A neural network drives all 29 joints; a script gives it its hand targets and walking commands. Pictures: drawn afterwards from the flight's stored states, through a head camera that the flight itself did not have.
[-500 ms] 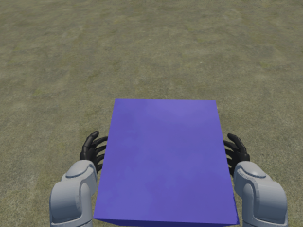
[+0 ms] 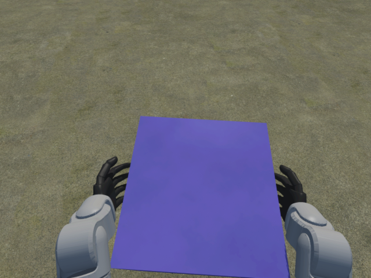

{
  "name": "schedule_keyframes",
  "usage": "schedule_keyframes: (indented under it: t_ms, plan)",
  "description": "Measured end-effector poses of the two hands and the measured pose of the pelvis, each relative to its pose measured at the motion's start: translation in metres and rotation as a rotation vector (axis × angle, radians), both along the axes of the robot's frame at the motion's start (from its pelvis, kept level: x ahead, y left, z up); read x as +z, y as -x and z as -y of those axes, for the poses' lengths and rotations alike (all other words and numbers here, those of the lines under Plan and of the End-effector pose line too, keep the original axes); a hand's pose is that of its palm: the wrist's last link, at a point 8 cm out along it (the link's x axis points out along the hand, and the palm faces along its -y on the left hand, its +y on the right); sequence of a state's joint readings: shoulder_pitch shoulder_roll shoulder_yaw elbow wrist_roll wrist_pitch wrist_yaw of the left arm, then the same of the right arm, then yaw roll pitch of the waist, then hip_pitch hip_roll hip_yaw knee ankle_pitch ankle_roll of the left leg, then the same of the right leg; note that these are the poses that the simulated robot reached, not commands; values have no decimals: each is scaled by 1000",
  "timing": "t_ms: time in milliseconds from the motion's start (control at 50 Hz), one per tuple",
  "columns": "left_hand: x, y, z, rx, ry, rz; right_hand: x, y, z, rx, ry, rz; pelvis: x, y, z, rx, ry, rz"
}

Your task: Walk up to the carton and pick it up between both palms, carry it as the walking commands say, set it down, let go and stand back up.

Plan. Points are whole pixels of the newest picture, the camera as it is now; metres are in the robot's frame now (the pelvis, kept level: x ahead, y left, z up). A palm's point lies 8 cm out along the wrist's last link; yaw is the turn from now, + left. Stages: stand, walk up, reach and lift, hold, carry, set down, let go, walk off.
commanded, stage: carry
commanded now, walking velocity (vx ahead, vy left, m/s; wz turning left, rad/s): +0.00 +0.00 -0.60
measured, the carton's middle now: (197, 204) +0.29 +0.00 -0.01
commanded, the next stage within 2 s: none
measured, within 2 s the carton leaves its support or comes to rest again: neither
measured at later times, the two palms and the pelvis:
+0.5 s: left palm (150, 148) +0.38 +0.10 +0.07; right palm (313, 188) +0.29 -0.23 +0.07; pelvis +0.08 +0.01 -0.01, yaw -14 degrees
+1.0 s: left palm (171, 151) +0.38 +0.06 +0.07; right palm (334, 246) +0.19 -0.23 +0.07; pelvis +0.07 +0.06 -0.01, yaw -31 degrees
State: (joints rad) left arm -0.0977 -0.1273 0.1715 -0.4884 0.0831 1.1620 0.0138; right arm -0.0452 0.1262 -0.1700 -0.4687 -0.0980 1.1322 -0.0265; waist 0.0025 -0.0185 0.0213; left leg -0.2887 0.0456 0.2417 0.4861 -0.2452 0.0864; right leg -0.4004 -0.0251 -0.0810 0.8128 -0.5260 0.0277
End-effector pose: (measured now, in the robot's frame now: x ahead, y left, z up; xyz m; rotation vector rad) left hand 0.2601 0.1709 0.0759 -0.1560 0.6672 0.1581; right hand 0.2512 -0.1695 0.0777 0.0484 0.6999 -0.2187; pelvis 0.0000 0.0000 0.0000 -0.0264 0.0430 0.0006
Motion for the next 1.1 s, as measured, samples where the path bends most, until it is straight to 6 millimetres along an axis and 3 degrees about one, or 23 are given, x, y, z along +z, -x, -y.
schedule_keyframes:
  t_ms: [100,220,360,460,580,700,800,920,1000,1100]
  plan:
    - [6,-33,17,-49,-21,21,3,-20,16,-48,-17,21,-4,-35,4,-59,-6,16]
    - [10,-73,46,-98,-71,46,-10,-45,44,-85,-53,43,-18,-74,19,-94,1,29]
    - [-8,-97,64,-159,-70,-70,-18,-53,60,-133,-42,-72,-5,-80,18,-182,-40,-6]
    - [-7,-112,68,-217,-32,-45,-10,-45,60,-220,-41,-42,-3,-80,3,-229,-50,-27]
    - [-3,-133,61,-291,-3,28,-4,-36,44,-305,-21,34,-13,-90,-25,-296,-23,-26]
    - [-6,-130,64,-356,-31,-9,-13,-15,41,-363,-39,-8,-15,-98,-35,-408,-9,-8]
    - [0,-130,92,-436,-52,26,-20,12,56,-438,-57,27,-22,-91,-34,-462,4,11]
    - [-7,-121,113,-539,-72,-31,-21,48,63,-520,-51,-37,-13,-79,-43,-505,-28,9]
    - [-7,-117,113,-579,-50,-29,-12,62,57,-563,-34,-35,-9,-69,-59,-549,-46,-1]
    - [-6,-116,98,-603,2,24,-4,73,35,-621,-18,31,-15,-61,-85,-591,-36,-2]
